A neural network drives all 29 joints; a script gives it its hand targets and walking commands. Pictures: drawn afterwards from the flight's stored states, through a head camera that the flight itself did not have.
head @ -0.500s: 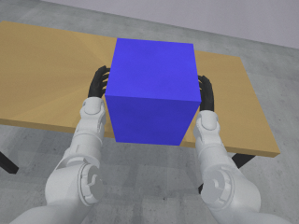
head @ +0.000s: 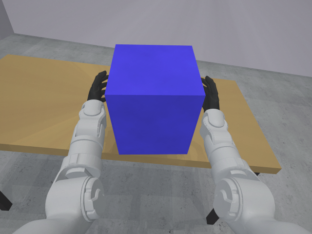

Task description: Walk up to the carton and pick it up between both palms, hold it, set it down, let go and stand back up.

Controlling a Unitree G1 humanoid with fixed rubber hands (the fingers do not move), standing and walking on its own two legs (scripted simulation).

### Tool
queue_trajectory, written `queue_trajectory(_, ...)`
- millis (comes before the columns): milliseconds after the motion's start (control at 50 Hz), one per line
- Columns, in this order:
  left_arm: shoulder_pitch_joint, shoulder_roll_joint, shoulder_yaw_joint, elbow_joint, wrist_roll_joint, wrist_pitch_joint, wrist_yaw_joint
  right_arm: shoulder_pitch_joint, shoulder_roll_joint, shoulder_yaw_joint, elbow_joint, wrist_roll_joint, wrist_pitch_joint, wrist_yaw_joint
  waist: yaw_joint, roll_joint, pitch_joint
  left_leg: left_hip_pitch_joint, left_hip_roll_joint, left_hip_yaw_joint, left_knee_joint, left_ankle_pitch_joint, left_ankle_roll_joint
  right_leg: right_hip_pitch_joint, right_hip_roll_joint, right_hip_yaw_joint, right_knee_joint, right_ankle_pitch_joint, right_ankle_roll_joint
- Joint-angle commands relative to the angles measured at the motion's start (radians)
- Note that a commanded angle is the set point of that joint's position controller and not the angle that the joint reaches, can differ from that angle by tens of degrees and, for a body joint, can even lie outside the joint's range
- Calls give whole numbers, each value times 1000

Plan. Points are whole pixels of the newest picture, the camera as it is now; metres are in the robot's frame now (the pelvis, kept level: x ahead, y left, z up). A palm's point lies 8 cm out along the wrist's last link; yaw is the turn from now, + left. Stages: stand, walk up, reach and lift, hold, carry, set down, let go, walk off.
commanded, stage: reach and lift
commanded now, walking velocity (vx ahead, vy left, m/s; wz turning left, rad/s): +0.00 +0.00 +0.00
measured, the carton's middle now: (153, 102) +0.44 +0.02 +0.13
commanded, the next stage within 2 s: hold in 1.76 s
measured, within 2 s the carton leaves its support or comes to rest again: neither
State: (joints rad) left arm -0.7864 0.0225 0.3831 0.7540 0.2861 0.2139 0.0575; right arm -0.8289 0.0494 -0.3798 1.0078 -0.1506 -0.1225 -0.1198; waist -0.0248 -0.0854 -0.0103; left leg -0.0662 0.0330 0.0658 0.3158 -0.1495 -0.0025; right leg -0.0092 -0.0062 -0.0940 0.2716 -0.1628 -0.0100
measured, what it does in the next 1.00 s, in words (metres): stands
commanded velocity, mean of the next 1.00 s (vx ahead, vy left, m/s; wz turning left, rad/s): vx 0.00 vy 0.00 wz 0.00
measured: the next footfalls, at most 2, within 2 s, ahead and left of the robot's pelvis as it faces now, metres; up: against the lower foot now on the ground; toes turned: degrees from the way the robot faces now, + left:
none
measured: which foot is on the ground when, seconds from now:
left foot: down 0.00-1.00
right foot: down 0.00-1.00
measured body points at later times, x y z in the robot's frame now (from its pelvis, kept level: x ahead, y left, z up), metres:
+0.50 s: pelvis -0.02 +0.01 +0.00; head -0.08 +0.05 +0.44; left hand +0.39 +0.17 +0.20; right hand +0.38 -0.13 +0.21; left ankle +0.02 +0.12 -0.75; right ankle +0.00 -0.11 -0.75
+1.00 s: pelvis -0.03 +0.00 +0.00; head -0.09 +0.03 +0.44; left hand +0.38 +0.16 +0.22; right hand +0.38 -0.14 +0.24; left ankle +0.02 +0.12 -0.75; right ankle +0.00 -0.11 -0.75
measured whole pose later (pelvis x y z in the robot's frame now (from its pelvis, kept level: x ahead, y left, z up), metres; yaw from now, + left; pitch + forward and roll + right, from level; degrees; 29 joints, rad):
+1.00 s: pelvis -0.03 +0.00 +0.00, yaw +1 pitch -8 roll -1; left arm -0.83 0.03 0.34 0.44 0.31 0.70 0.06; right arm -0.98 -0.06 -0.15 0.90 0.14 0.27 -0.14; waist -0.10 -0.06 -0.01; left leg -0.07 0.02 0.05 0.34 -0.13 0.01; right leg -0.01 -0.01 -0.09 0.31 -0.15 -0.01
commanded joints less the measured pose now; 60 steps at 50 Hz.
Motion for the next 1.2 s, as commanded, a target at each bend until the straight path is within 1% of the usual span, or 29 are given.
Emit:
queue_trajectory(0,-755,-563,-357,-170,-50,14,-193,-694,446,299,-182,32,5,111,-42,116,-432,173,-46,27,2,347,-51,138,26,-7,7,376,48)
queue_trajectory(20,-741,-565,-349,-166,-52,32,-198,-698,441,307,-185,47,14,108,-43,114,-405,170,-48,23,-1,324,-47,127,25,-8,-1,348,45)
queue_trajectory(40,-742,-550,-338,-170,-42,49,-203,-692,429,299,-161,52,28,107,-45,113,-354,155,-51,23,-9,299,-44,114,24,-15,-4,319,45)
queue_trajectory(60,-709,-502,-328,-170,-19,91,-200,-671,392,310,-110,81,58,109,-24,127,-311,145,-59,17,-21,238,-43,103,22,-12,-14,218,49)
queue_trajectory(80,-723,-501,-327,-186,-21,119,-202,-679,396,304,-126,87,71,109,-33,113,-275,137,-58,18,-34,202,-37,70,23,-19,-21,163,56)
queue_trajectory(100,-725,-498,-327,-196,-20,141,-205,-688,391,299,-136,92,81,110,-31,118,-278,139,-58,18,-39,184,-33,54,22,-20,-26,130,54)
queue_trajectory(120,-738,-512,-336,-216,-31,157,-208,-719,392,303,-160,103,83,110,-34,110,-295,137,-55,18,-42,187,-32,41,24,-22,-26,115,54)
queue_trajectory(140,-768,-528,-353,-245,-46,167,-208,-756,396,312,-193,116,83,111,-35,118,-337,147,-56,17,-36,202,-33,40,25,-19,-27,116,50)
queue_trajectory(200,-845,-589,-416,-319,-97,173,-191,-863,419,353,-288,154,81,113,-43,142,-478,216,-51,4,-1,293,-43,35,34,-13,-21,168,39)
queue_trajectory(240,-860,-598,-430,-327,-110,179,-176,-883,426,366,-307,165,96,112,-52,147,-510,247,-48,-5,11,298,-41,25,38,-12,-22,172,36)
queue_trajectory(280,-842,-571,-408,-301,-100,203,-170,-858,417,348,-274,157,126,109,-60,136,-459,227,-50,-9,-5,216,-29,11,35,-13,-29,118,39)
queue_trajectory(340,-793,-514,-345,-257,-66,249,-174,-791,400,297,-194,136,172,113,-58,103,-337,139,-49,-7,-62,35,-2,-4,25,-19,-35,12,49)
queue_trajectory(360,-783,-502,-326,-252,-56,263,-177,-778,396,284,-178,133,183,116,-57,98,-318,120,-48,-6,-75,5,2,-1,23,-21,-34,-2,51)
queue_trajectory(380,-779,-496,-315,-255,-51,275,-180,-776,392,276,-173,135,190,120,-55,95,-315,115,-47,-7,-80,-2,4,4,23,-21,-33,-4,52)
queue_trajectory(420,-789,-501,-316,-279,-53,292,-182,-797,390,279,-190,148,196,123,-56,99,-345,137,-45,-11,-70,38,0,14,28,-19,-31,22,51)
queue_trajectory(500,-828,-541,-369,-351,-84,309,-173,-871,402,337,-274,203,202,119,-73,123,-451,240,-42,-25,-12,216,-19,25,45,-15,-25,113,43)
queue_trajectory(540,-836,-549,-394,-378,-95,317,-166,-882,407,369,-298,228,213,114,-83,129,-461,258,-43,-31,4,257,-21,26,49,-12,-24,133,43)
queue_trajectory(580,-834,-544,-405,-394,-98,330,-161,-870,410,390,-299,247,230,110,-88,130,-436,246,-45,-35,3,247,-19,21,49,-10,-23,125,45)
queue_trajectory(680,-823,-527,-407,-422,-94,374,-160,-844,416,419,-294,288,278,106,-85,126,-366,182,-46,-39,-20,173,-6,17,45,-3,-26,82,49)
queue_trajectory(800,-840,-544,-443,-480,-128,407,-152,-877,448,484,-362,362,330,94,-85,130,-402,168,-52,-44,-4,184,-1,26,49,14,-22,103,53)
queue_trajectory(880,-882,-521,-420,-457,-140,407,-154,-898,468,475,-349,357,359,94,-77,108,-376,107,-57,-39,-35,65,16,-1,43,16,-26,40,57)
queue_trajectory(940,-902,-515,-408,-446,-147,407,-153,-901,476,465,-333,354,373,97,-69,105,-390,90,-55,-39,-45,23,20,-5,42,21,-25,21,57)
queue_trajectory(1000,-922,-515,-415,-446,-167,404,-150,-915,486,473,-337,369,385,94,-69,106,-433,103,-56,-43,-33,46,17,0,45,27,-22,47,59)
queue_trajectory(1080,-932,-511,-422,-448,-189,401,-147,-916,493,498,-342,398,409,79,-78,101,-461,112,-62,-46,-16,82,10,14,49,34,-17,99,65)
queue_trajectory(1180,-937,-510,-428,-467,-201,408,-153,-900,489,528,-353,445,445,57,-88,111,-457,111,-68,-52,-5,125,-9,31,55,38,-12,147,71)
